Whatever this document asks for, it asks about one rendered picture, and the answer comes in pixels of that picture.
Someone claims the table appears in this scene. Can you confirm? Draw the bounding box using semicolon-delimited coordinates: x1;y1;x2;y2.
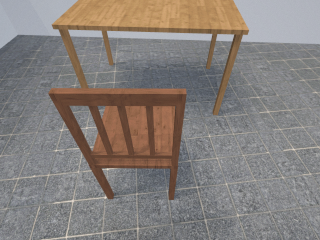
52;0;249;115

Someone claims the chair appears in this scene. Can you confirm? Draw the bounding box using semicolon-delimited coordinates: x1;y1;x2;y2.
48;88;187;200

